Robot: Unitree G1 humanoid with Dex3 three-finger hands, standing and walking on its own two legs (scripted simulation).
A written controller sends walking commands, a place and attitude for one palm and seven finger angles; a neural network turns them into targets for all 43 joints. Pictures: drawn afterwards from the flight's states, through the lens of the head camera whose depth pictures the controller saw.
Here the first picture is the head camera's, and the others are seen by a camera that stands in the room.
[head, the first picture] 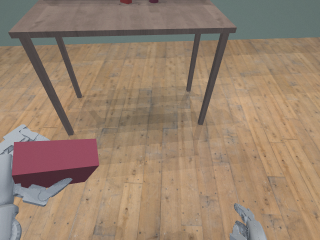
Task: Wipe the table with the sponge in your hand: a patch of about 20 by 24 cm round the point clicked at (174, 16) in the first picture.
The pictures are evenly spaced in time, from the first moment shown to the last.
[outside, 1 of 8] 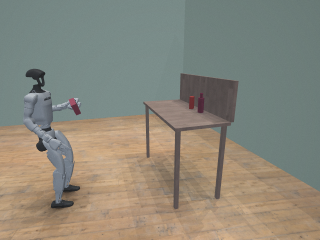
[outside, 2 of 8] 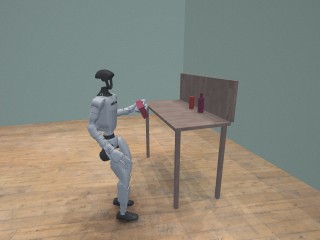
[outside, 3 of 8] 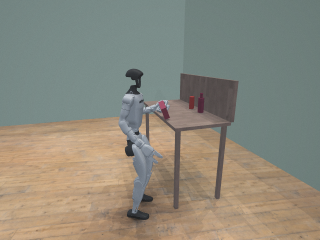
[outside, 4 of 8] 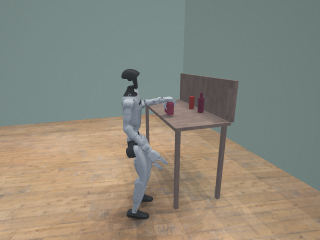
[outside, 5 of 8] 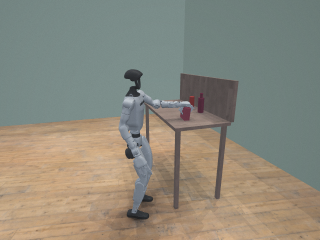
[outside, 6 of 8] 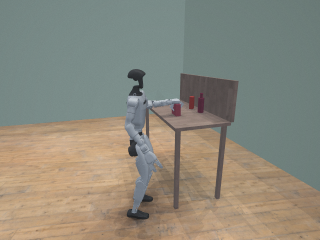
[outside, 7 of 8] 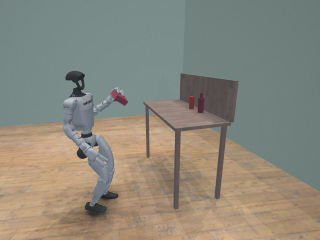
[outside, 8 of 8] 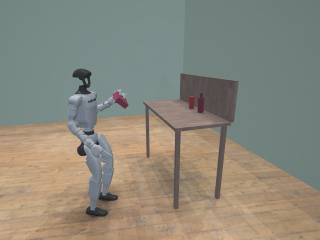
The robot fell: no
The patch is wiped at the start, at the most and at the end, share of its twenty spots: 0.00 1.00 1.00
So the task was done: yes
